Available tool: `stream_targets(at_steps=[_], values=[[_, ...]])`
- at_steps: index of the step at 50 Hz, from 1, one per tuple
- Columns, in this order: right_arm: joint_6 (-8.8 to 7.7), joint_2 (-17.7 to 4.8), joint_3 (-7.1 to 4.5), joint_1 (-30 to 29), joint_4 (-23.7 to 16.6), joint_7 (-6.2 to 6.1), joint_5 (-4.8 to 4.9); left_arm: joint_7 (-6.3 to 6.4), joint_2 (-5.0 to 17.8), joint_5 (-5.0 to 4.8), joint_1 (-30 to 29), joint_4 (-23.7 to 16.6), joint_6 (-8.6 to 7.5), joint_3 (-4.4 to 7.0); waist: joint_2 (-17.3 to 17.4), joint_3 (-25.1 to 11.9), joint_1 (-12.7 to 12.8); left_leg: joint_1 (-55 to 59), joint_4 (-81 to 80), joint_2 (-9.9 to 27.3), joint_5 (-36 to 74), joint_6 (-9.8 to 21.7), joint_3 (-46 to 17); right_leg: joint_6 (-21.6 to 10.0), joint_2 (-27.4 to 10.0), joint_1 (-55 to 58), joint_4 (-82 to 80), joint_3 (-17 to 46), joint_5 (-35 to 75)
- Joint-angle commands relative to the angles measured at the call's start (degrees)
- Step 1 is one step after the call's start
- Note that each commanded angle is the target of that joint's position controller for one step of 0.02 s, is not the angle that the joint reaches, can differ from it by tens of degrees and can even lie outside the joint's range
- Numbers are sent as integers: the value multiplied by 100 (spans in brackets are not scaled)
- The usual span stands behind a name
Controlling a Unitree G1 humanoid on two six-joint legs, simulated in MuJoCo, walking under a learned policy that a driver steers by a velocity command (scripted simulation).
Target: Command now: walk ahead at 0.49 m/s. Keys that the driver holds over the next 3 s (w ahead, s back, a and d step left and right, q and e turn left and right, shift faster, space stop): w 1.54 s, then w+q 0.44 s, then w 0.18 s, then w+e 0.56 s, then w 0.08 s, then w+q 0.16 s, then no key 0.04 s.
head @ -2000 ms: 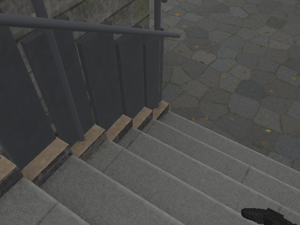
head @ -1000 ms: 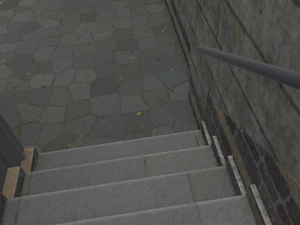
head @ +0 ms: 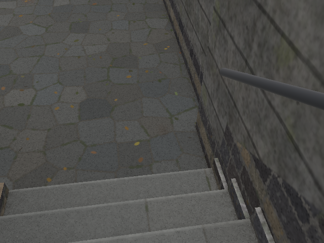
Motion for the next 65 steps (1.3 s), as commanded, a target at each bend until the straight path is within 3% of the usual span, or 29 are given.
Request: stream_targets(at_steps=[1, 2, 5, 8, 16, 17, 19, 20, 21, 22, 24, 25, 27, 29, 31, 32, 35, 40, 41, 44, 45, 46, 47, 49, 51, 55, 58, 61, 65], values=[[-344, -676, -53, -744, -549, -262, -13, -29, 539, 357, -295, -601, -42, 203, 691, 1252, 401, -921, -2199, 1646, 629, 994, -2651, 241, -752, -949, -2725, 350, 2011], [-309, -815, -108, -392, -336, -351, -40, -79, 214, 515, -231, -631, -29, 121, 1009, 969, 368, -793, -2189, 1546, 1354, 1083, -2593, 316, -757, -743, -2949, 185, 2192], [-342, -796, -142, 243, -101, -403, 88, -260, 499, 289, -607, -769, -97, 229, 560, 572, 232, 632, -1307, 1454, 1788, 983, -2285, 116, -774, -1412, -3896, 438, 3445], [-311, -675, -49, 391, -133, -559, 173, -472, 312, 614, -1517, -966, -273, 138, 318, 641, -154, 66, -823, 940, 1296, 558, -1487, -31, -354, -347, -5939, -139, 5385], [121, -482, -94, 610, 38, -613, 255, -649, -12, 366, -2226, -1373, -212, 13, 547, 893, -821, 1246, 928, 662, 1916, 570, -1358, 156, -170, 521, -7878, -524, 4352], [152, -562, -106, 491, 102, -675, 232, -641, 163, 385, -1937, -1254, -247, 97, 727, 807, -686, 1312, 1434, 675, 2319, 545, -1404, 106, -304, 905, -8159, -462, 4380], [44, -882, -163, -741, 44, -491, 129, -687, 934, 314, 1547, -124, -233, 478, 1204, -178, 1051, 167, 3864, 724, 3444, 390, -1449, -321, -617, 4012, -7500, -325, 4684], [-109, -789, -170, -804, 6, -366, 284, -565, 868, 446, 2616, 243, -162, 485, -36, -134, 1627, -622, 6606, -240, 1592, -49, -645, -710, -812, 5069, -8381, -504, 4905], [-203, -67, -50, 590, 137, -287, 317, -623, 641, 540, 2343, 371, -91, 224, -1786, -552, 677, -3506, 8488, -585, -2881, -183, -1285, -1212, -1594, 7317, -5516, 359, 7134], [-344, -367, -37, 793, -23, -236, 408, -562, 575, 391, 2096, 206, 26, 195, -2099, -1031, 613, -3954, 8052, -261, -2712, -213, -1717, -1428, -1873, 7127, -5560, 962, 7044], [-260, -823, -191, -314, -637, -348, 452, -601, 827, 244, 993, 145, 68, 306, -480, -362, 127, -4197, 6902, 223, -1232, -218, -909, -1794, -2053, 5164, -6907, 1680, 2809], [-157, -1103, -292, -779, -746, -479, 484, -589, 859, 402, 446, 29, -17, 307, 123, -94, -108, -3728, 5285, 588, 171, -90, -1382, -1774, -2235, 3749, -7529, 2564, 935], [91, -888, -280, -817, -673, -544, 349, -406, 226, 383, -58, 43, -161, 26, 85, 729, -537, -3010, 4082, 863, 1038, -399, -1238, -1564, -1618, 1700, -7480, 1817, 1780], [124, -402, -151, -974, -874, -452, 30, -199, 421, 384, 397, 339, -169, 52, -392, 464, -421, -2680, 2875, 1070, 1570, -579, -906, -1436, -1223, 1714, -7444, 1340, 2737], [80, -572, -196, -862, -808, -268, 121, -139, 580, 436, 762, 447, -170, 74, -450, 13, -428, -2427, 3089, 981, 2417, -507, -746, -1318, -1154, 2023, -7077, 1127, 2982], [10, -874, -308, -1520, -1049, -190, 127, -56, 309, 228, 1186, 578, -235, 41, -154, 143, -185, -3139, 2199, 1105, 3563, -389, -1230, -1122, -994, 2628, -6578, 1065, 1866], [-72, -577, -183, -2373, -1307, 1, -150, 168, 191, 193, 1260, 498, -165, -36, 217, 338, 124, -1862, -62, 712, 5818, -294, -709, -763, -336, 1862, -5989, 302, 92], [95, -454, -107, -2795, -1659, 196, 114, 228, 430, 237, 1209, 337, 116, 85, -158, 804, 398, -1213, -1155, 684, 4430, -378, -721, -796, -482, 2101, -5179, 630, 130], [17, -618, -150, -2740, -1650, 179, 144, 249, 495, 232, 1216, 357, 122, 142, -36, 911, 413, -1239, -1512, 877, 4389, -306, -728, -749, -588, 2357, -4877, 753, 366], [-15, -880, -405, 389, -626, 30, 14, 100, 544, 169, 568, 625, 123, 188, 50, 268, -1122, 1472, -2483, 1119, 3587, 265, -498, -373, -324, 1954, -1710, 457, 1977], [-31, -1038, -404, 1271, -165, 4, -108, 27, 359, 297, 747, 785, 7, 176, 1482, 56, -1426, 2849, -2166, 1309, 5287, 482, -391, -82, 654, 897, 1183, -145, -834], [-63, -968, -188, 1150, -55, 65, -140, -91, -196, 305, 1671, 738, -104, 93, 2584, -170, -613, 4268, 394, 1694, 7689, 677, -935, 26, 988, -1491, 2882, 271, -3554], [37, -1098, -233, 1154, -91, 60, -31, -147, -48, 154, 1980, 551, -241, 31, 2781, -964, -469, 4542, 259, 2207, 7490, 973, -1855, 98, 835, -2091, 3077, 554, -3274], [-13, -1148, -274, 295, -95, 78, 128, 27, 324, -26, 915, 95, -226, 93, 883, -464, -115, 2686, -1907, 2679, 1407, 1683, -3580, -35, 61, -2266, 1542, -113, -1443], [-293, -562, -15, -979, -337, 23, -47, 130, 463, -7, 185, 21, 8, 180, -158, 766, 391, 215, -1990, 2553, 787, 1321, -3855, -193, -519, -1684, -173, 303, 203], [-366, -850, -91, -536, 125, -349, -55, -88, 88, 463, -270, -281, -51, 185, 756, 427, 341, -548, -1686, 1449, 3417, 958, -2138, 218, -679, -342, -3171, 6, 2072], [-363, -643, -93, 180, 363, -419, 164, -260, 445, 231, -573, -422, -106, 268, 454, 255, 144, 911, -977, 1377, 2696, 772, -2075, 4, -665, -1216, -4099, 293, 3186], [-296, -418, 12, 293, 293, -608, 181, -523, 141, 564, -1760, -717, -257, 135, 369, 566, -268, -440, -659, 727, 1367, 373, -1134, -77, -191, 555, -6400, -418, 5621], [-192, -626, -43, 205, 295, -483, 283, -545, 57, 393, -1727, -975, -85, 81, 555, 805, -439, -597, 47, 693, 1128, 523, -1149, 91, 41, 1480, -6912, -624, 4878]])
Next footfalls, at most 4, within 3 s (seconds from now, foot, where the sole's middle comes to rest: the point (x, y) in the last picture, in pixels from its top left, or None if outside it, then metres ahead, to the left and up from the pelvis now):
0.40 right None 0.36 -0.12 -0.93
0.90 left None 0.64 0.13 -1.11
1.44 right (170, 213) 0.97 -0.06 -1.29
2.00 left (128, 189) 1.24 0.23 -1.47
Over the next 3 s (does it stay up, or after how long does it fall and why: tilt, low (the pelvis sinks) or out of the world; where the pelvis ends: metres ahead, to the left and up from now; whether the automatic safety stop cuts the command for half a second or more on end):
stays up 1.75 0.17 -0.88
